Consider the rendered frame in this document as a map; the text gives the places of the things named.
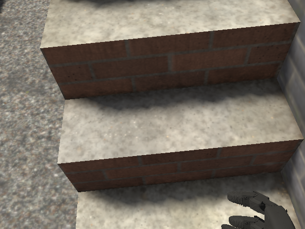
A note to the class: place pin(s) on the right robot hand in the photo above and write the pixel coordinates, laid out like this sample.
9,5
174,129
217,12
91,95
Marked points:
275,216

